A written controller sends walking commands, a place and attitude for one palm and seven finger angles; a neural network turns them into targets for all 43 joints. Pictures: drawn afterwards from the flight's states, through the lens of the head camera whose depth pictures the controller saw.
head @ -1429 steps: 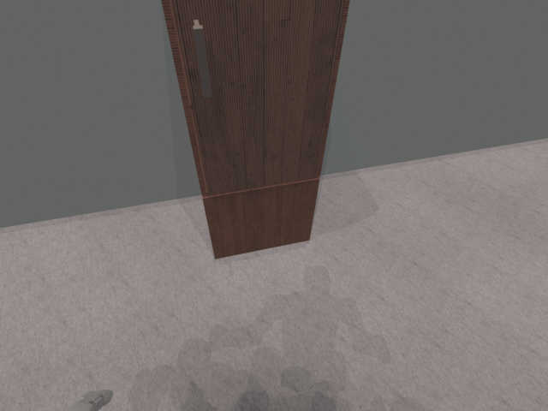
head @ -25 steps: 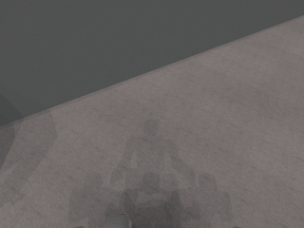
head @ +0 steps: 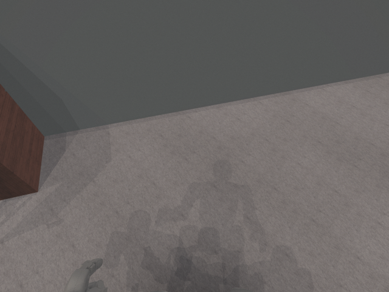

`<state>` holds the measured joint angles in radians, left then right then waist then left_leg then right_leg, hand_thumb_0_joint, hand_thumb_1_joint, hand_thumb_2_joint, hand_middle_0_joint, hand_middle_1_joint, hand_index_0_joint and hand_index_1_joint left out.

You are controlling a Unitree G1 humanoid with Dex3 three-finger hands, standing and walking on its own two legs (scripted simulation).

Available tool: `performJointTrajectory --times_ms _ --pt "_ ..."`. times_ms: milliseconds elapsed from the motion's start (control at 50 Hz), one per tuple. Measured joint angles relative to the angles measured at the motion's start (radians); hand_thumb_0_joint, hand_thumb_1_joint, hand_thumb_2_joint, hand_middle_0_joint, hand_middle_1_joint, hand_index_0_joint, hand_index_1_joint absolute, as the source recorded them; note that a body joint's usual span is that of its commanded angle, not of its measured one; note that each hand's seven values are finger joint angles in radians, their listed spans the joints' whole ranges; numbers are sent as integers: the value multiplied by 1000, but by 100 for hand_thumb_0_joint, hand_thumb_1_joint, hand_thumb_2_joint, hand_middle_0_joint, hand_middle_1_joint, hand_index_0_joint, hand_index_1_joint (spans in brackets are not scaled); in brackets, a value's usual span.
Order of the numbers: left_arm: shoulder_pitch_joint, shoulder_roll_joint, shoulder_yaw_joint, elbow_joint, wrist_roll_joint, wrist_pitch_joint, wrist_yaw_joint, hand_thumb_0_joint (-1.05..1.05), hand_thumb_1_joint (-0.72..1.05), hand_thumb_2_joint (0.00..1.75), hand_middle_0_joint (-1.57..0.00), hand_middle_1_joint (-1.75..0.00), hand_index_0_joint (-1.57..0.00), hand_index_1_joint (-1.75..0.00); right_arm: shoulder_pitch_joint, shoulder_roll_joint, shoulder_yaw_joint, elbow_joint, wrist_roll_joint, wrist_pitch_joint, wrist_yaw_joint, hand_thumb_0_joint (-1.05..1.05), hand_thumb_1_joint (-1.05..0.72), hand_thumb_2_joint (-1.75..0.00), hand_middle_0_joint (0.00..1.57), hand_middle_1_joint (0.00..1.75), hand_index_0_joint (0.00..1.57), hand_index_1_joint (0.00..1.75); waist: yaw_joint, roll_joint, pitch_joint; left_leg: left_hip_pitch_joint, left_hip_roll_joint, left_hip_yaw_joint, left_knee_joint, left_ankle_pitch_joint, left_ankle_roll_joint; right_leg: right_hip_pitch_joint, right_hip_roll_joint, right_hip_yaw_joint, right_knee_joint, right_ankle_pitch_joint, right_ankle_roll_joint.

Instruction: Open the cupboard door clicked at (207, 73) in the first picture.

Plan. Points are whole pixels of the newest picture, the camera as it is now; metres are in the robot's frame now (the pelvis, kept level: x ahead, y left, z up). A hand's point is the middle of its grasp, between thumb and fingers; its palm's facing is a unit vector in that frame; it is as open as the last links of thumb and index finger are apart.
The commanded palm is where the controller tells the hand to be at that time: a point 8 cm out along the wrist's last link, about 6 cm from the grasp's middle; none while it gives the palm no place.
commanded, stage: turn to face it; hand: left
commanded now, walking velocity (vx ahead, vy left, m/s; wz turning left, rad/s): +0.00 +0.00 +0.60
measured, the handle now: out of the picture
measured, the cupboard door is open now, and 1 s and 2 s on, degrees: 42 42 42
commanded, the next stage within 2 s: take the last steps up to it in 1.52 s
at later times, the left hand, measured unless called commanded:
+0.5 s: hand out of the picture -0.03 +0.22 -0.20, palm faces +0.36 -0.90 -0.23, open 7.3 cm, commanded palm none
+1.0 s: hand out of the picture +0.03 +0.21 -0.15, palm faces +0.54 -0.79 -0.28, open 7.4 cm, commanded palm none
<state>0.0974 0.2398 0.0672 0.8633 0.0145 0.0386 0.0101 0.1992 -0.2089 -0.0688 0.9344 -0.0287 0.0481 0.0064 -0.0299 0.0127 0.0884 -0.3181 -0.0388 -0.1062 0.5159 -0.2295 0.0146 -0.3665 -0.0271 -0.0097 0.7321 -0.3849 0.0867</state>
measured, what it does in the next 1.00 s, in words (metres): steps on the spot, turning left: right foot, then left foot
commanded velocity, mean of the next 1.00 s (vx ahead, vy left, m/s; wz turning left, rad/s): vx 0.00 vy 0.00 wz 0.60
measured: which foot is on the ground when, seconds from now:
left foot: down 0.00-0.04, up 0.06-0.42, down 0.44-0.92, up 0.94-1.00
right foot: up 0.00-0.02, down 0.04-0.44, up 0.46-0.90, down 0.92-1.00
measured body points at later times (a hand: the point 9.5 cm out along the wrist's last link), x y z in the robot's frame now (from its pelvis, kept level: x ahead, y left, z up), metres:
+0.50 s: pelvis +0.01 +0.01 -0.02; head +0.06 +0.06 +0.43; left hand -0.05 +0.27 -0.18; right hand +0.22 -0.20 -0.14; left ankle -0.01 +0.10 -0.74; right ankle -0.01 -0.14 -0.70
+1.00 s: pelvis +0.04 -0.02 -0.01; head +0.10 -0.01 +0.44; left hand +0.00 +0.25 -0.13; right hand +0.23 -0.21 -0.16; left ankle -0.03 +0.08 -0.69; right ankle +0.10 -0.12 -0.74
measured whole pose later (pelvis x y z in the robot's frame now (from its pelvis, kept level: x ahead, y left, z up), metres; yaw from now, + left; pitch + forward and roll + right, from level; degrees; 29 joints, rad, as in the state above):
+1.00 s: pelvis +0.04 -0.02 -0.01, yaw +36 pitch +1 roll +0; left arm 0.13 0.19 0.04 0.86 0.02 0.01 0.02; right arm 0.20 -0.24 -0.10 0.95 -0.02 0.07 0.01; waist -0.04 0.05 0.10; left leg -0.46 -0.07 -0.09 0.95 -0.47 -0.03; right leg -0.25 -0.03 -0.07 0.56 -0.32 0.00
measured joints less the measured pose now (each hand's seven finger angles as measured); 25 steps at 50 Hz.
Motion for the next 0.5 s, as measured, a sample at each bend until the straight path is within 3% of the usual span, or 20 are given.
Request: performJointTrajectory --times_ms 40,100,160,200,260,320,400,440,460,500 --pt "8 -4 -7 -12 -1 -16 1 1 91 90 -20 -30 -20 -30 12 -4 -7 0 7 6 0 0 -90 -89 20 30 20 30 -1 0 -9 -30 -19 -18 45 -19 -16 81 4 -9 -171 72 -20" --pt "19 -31 -21 -6 8 -32 11 0 91 90 -20 -30 -20 -30 -4 -27 -23 11 11 19 3 1 -90 -89 20 30 20 30 -2 25 10 -126 -25 5 324 -220 -37 95 -2 -42 -168 57 -87" --pt "47 -53 -31 5 6 -29 15 0 91 90 -20 -30 -20 -30 -15 -42 -31 17 8 30 13 1 -90 -89 20 30 20 30 -13 27 20 -201 -1 60 585 -211 -62 135 -25 -82 -202 68 -95" --pt "64 -60 -35 14 4 -29 16 1 91 90 -20 -30 -20 -30 -21 -43 -30 18 9 35 18 1 -91 -89 20 30 20 30 -17 15 23 -215 25 85 643 -180 -77 159 -40 -110 -226 73 -94" --pt "86 -65 -36 23 7 -32 15 1 90 90 -20 -30 -21 -30 -34 -40 -25 21 10 41 22 1 -91 -89 20 30 20 30 -11 -11 30 -193 56 109 592 -176 -89 185 -63 -150 -243 70 -90" --pt "105 -59 -29 29 11 -36 16 1 91 90 -20 -30 -21 -30 -55 -37 -17 22 11 41 23 1 -91 -89 19 30 20 30 7 -34 39 -141 75 137 442 -195 -89 196 -87 -190 -229 52 -82" --pt "131 -31 -17 41 17 -34 9 0 91 90 -20 -30 -21 -30 -95 -34 -9 8 14 31 25 1 -91 -89 19 30 20 30 33 -61 48 -56 68 182 230 -182 -68 189 -123 -239 -158 3 -59" --pt "152 -13 -9 49 12 -29 5 0 91 90 -20 -30 -21 -30 -110 -36 -5 -10 12 16 27 1 -91 -89 19 30 20 30 39 -71 41 1 55 202 103 -76 -45 164 -146 -255 -80 -38 -41" --pt "153 1 -3 57 7 -20 2 0 91 90 -20 -30 -21 -30 -120 -30 -6 -18 10 4 26 1 -91 -89 19 30 20 30 40 -86 42 -7 40 202 111 -60 -17 129 -161 -233 4 -62 -28" --pt "142 23 5 71 5 10 6 1 91 90 -20 -30 -21 -30 -129 -21 -1 -32 11 -15 20 0 -91 -89 19 30 20 30 46 -97 43 -22 29 192 144 -88 25 39 -132 -141 212 -161 -15"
